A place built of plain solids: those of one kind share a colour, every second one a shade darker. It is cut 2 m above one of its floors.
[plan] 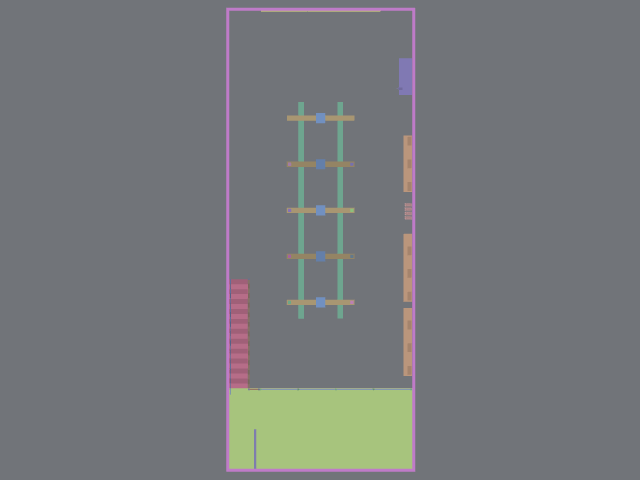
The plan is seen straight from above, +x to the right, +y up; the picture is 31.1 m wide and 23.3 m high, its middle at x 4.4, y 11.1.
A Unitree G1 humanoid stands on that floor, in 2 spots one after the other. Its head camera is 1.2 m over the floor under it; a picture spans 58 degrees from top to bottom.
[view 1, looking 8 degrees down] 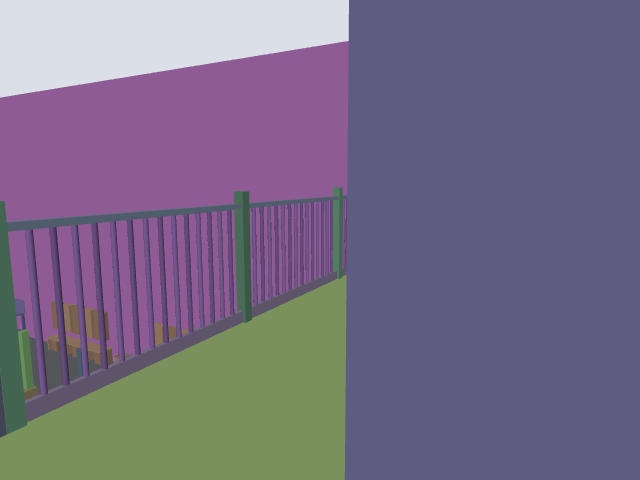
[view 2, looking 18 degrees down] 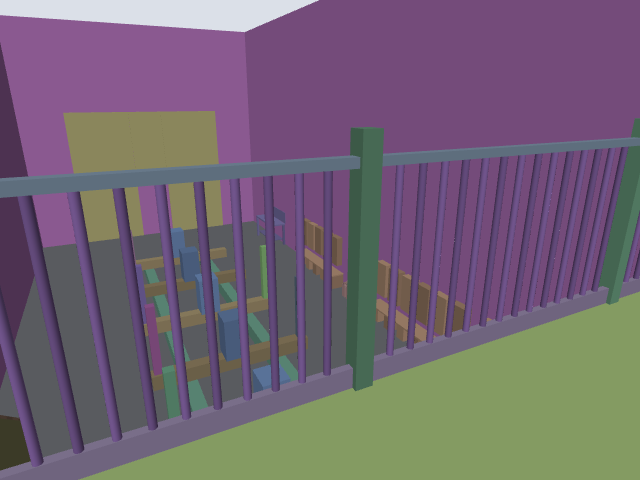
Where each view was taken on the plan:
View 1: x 0.49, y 1.60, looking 28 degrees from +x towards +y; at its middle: wall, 9.59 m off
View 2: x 2.45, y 2.47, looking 63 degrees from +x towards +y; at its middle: kit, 14.36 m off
